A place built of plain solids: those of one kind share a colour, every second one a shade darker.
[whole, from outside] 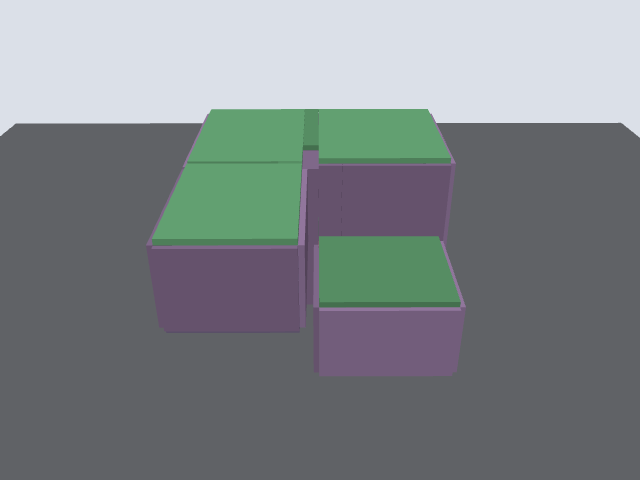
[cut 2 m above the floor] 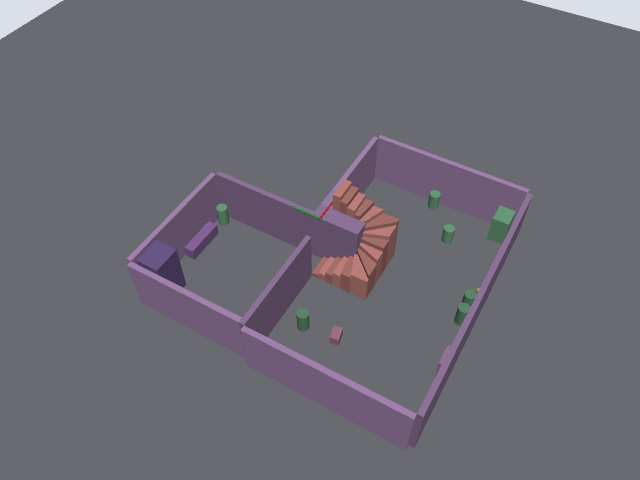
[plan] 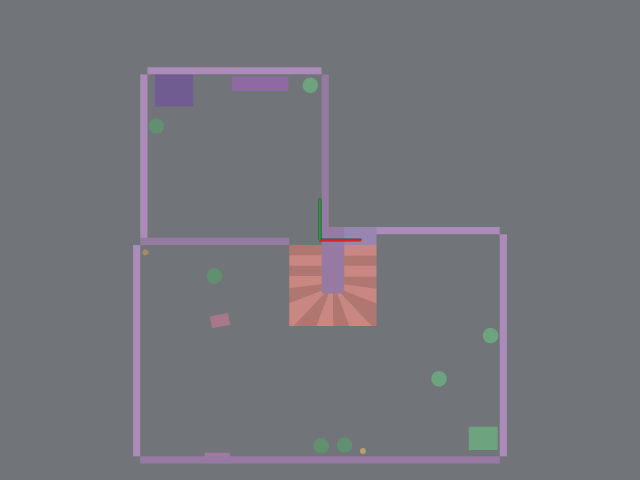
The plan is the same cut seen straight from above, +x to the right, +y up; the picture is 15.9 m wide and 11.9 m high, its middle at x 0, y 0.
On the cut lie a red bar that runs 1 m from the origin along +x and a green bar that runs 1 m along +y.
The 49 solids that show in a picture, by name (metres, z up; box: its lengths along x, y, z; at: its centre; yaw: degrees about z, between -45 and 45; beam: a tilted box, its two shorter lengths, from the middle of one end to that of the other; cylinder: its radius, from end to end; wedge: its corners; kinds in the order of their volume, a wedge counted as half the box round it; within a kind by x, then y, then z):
{
 "wall_1": {"box": [0.18, 5.24, 5.62], "at": [-4.55, -2.74, 2.76]},
 "wall_2": {"box": [0.18, 4.05, 2.67], "at": [-4.37, 2.08, 1.29]},
 "wall_3": {"box": [3.7, 0.18, 5.62], "at": [-2.61, -0.03, 2.76]},
 "wall_4": {"box": [4.32, 0.18, 2.67], "at": [-2.12, 4.2, 1.29]},
 "wall_5": {"box": [0.8, 0.18, 2.95], "at": [-0.36, -0.03, 4.09]},
 "wall_6": {"box": [8.92, 0.18, 5.62], "at": [0.0, -5.45, 2.76]},
 "wall_7": {"box": [0.18, 4.05, 2.67], "at": [0.13, 2.08, 1.29]},
 "wall_8": {"box": [0.56, 1.65, 5.87], "at": [0.32, -0.5, 2.63]},
 "wall_9": {"box": [0.18, 5.04, 2.74], "at": [0.51, 2.84, 4.2]},
 "wall_10": {"box": [3.85, 0.18, 2.74], "at": [2.52, 5.45, 4.2]},
 "wall_11": {"box": [3.06, 0.18, 5.62], "at": [2.93, 0.23, 2.76]},
 "wall_12": {"box": [0.18, 5.04, 2.74], "at": [4.54, 2.84, 4.2]},
 "wall_13": {"box": [0.18, 5.51, 5.62], "at": [4.55, -2.61, 2.76]},
 "roof_1": {"box": [4.5, 5.24, 0.2], "at": [-2.21, -2.74, 5.67]},
 "roof_2": {"box": [4.32, 4.05, 0.2], "at": [-2.12, 2.08, 2.72]},
 "roof_3": {"box": [0.56, 4.03, 0.2], "at": [0.32, -3.35, 5.67]},
 "roof_4": {"box": [0.8, 0.18, 0.2], "at": [1.0, 0.23, 5.67]},
 "roof_5": {"box": [3.85, 5.04, 0.2], "at": [2.52, 2.84, 5.67]},
 "roof_6": {"box": [3.86, 5.51, 0.2], "at": [2.53, -2.61, 5.67]},
 "tread_1": {"wedge": [[-0.76, -2.13, -0.05], [-0.76, -2.13, 1.0], [-0.76, -1.57, -0.05], [-0.76, -1.57, 1.0], [-0.65, -2.13, -0.05], [-0.65, -2.13, 1.0], [0.25, -1.18, -0.05], [0.25, -1.18, 1.0]]},
 "tread_2": {"wedge": [[-0.76, -1.57, -0.05], [-0.76, -1.57, 0.83], [-0.76, -1.19, -0.05], [-0.76, -1.19, 0.84], [0.04, -1.26, -0.05], [0.04, -1.26, 0.83], [0.04, -1.1, -0.05], [0.04, -1.1, 0.83]]},
 "tread_3": {"wedge": [[-0.76, -1.2, -0.05], [-0.76, -1.2, 0.66], [-0.76, -0.9, -0.05], [-0.76, -0.9, 0.66], [0.04, -1.1, -0.05], [0.04, -1.1, 0.66], [0.04, -0.89, -0.05], [0.04, -0.89, 0.66]]},
 "tread_4": {"wedge": [[-0.76, -0.9, -0.05], [-0.76, -0.9, 0.49], [-0.76, -0.64, -0.05], [-0.76, -0.64, 0.5], [0.04, -0.89, -0.05], [0.04, -0.89, 0.49], [0.04, -0.64, -0.05], [0.04, -0.64, 0.5]]},
 "tread_5": {"wedge": [[-0.76, -0.64, -0.05], [-0.76, -0.64, 0.33], [-0.76, -0.38, -0.05], [-0.76, -0.38, 0.33], [0.04, -0.64, -0.05], [0.04, -0.64, 0.33], [0.04, -0.38, -0.05], [0.04, -0.38, 0.33]]},
 "tread_6": {"wedge": [[-0.76, -0.38, -0.05], [-0.76, -0.38, 0.16], [-0.76, -0.13, -0.05], [-0.76, -0.13, 0.16], [0.04, -0.38, -0.05], [0.04, -0.38, 0.16], [0.04, -0.13, -0.05], [0.04, -0.13, 0.16]]},
 "tread_7": {"wedge": [[-0.65, -2.13, -0.05], [-0.65, -2.13, 1.16], [-0.08, -2.13, -0.05], [-0.08, -2.13, 1.16], [0.1, -1.33, -0.05], [0.1, -1.33, 1.16], [0.22, -1.33, -0.05], [0.22, -1.33, 1.16]]},
 "tread_8": {"wedge": [[-0.08, -2.13, -0.05], [-0.08, -2.13, 1.33], [0.21, -1.33, -0.05], [0.21, -1.33, 1.34], [0.33, -2.13, -0.05], [0.33, -2.13, 1.33], [0.33, -1.33, -0.05], [0.33, -1.33, 1.34]]},
 "tread_9": {"wedge": [[0.32, -1.33, -0.05], [0.32, -1.33, 1.51], [0.33, -2.13, -0.05], [0.33, -2.13, 1.51], [0.43, -1.33, -0.05], [0.43, -1.33, 1.51], [0.73, -2.13, -0.05], [0.73, -2.13, 1.51]]},
 "tread_10": {"wedge": [[0.37, -1.17, -0.05], [0.37, -1.17, 1.85], [1.28, -2.13, -0.05], [1.28, -2.13, 1.84], [1.4, -2.13, -0.05], [1.4, -2.13, 1.84], [1.4, -1.57, -0.05], [1.4, -1.57, 1.84]]},
 "tread_11": {"wedge": [[0.43, -1.33, -0.05], [0.43, -1.33, 1.68], [0.53, -1.33, -0.05], [0.53, -1.33, 1.68], [0.72, -2.13, -0.05], [0.72, -2.13, 1.68], [1.28, -2.13, -0.05], [1.28, -2.13, 1.68]]},
 "tread_12": {"wedge": [[0.6, -1.26, -0.05], [0.6, -1.26, 2.01], [0.6, -1.1, -0.05], [0.6, -1.1, 2.01], [1.4, -1.57, -0.05], [1.4, -1.57, 2.01], [1.4, -1.21, -0.05], [1.4, -1.21, 2.0]]},
 "tread_13": {"wedge": [[0.6, -1.1, -0.05], [0.6, -1.1, 2.18], [0.6, -0.91, -0.05], [0.6, -0.91, 2.18], [1.4, -1.21, -0.05], [1.4, -1.21, 2.18], [1.4, -0.9, -0.05], [1.4, -0.9, 2.18]]},
 "tread_14": {"wedge": [[0.6, -0.91, -0.05], [0.6, -0.91, 2.34], [0.6, -0.64, -0.05], [0.6, -0.64, 2.34], [1.4, -0.9, -0.05], [1.4, -0.9, 2.34], [1.4, -0.64, -0.05], [1.4, -0.64, 2.34]]},
 "tread_15": {"wedge": [[0.6, -0.64, -0.05], [0.6, -0.64, 2.5], [0.6, -0.39, -0.05], [0.6, -0.39, 2.5], [1.4, -0.64, -0.05], [1.4, -0.64, 2.51], [1.4, -0.38, -0.05], [1.4, -0.38, 2.5]]},
 "tread_16": {"wedge": [[0.6, -0.39, -0.05], [0.6, -0.39, 2.67], [0.6, -0.12, -0.05], [0.6, -0.12, 2.67], [1.4, -0.38, -0.05], [1.4, -0.38, 2.67], [1.4, -0.12, -0.05], [1.4, -0.12, 2.67]]},
 "floor_1": {"box": [0.8, 0.45, 2.88], "at": [1.0, 0.1, 1.39]},
 "floor_2": {"box": [3.85, 5.04, 0.19], "at": [2.52, 2.84, 2.74]},
 "machine_1": {"box": [0.95, 0.8, 1.88], "at": [-3.62, 3.71, 0.89]},
 "bin_1": {"cylinder": 0.19, "from": [-4.06, 2.83, 0.0], "to": [-4.06, 2.83, 0.75]},
 "bin_2": {"cylinder": 0.19, "from": [-2.61, -0.89, 0.0], "to": [-2.61, -0.89, 0.75]},
 "bin_3": {"cylinder": 0.19, "from": [-0.24, 3.83, 0.0], "to": [-0.24, 3.83, 0.75]},
 "bin_4": {"cylinder": 0.19, "from": [0.03, -5.1, 0.0], "to": [0.03, -5.1, 0.75]},
 "bin_5": {"cylinder": 0.19, "from": [0.61, -5.08, 0.0], "to": [0.61, -5.08, 0.75]},
 "bin_6": {"cylinder": 0.19, "from": [2.95, -3.44, 0.0], "to": [2.95, -3.44, 0.62]},
 "bin_7": {"box": [0.72, 0.58, 1.11], "at": [4.05, -4.92, 0.51]},
 "bin_8": {"cylinder": 0.19, "from": [4.23, -2.37, 0.0], "to": [4.23, -2.37, 0.62]},
 "bench_1": {"box": [1.4, 0.36, 0.5], "at": [-1.48, 3.87, 0.2]},
 "bucket_1": {"box": [0.46, 0.3, 0.39], "at": [-2.48, -2.0, 0.14], "yaw": 11.5},
 "cabinet_1": {"box": [0.63, 0.09, 0.9], "at": [-2.54, -5.32, 1.62]}
}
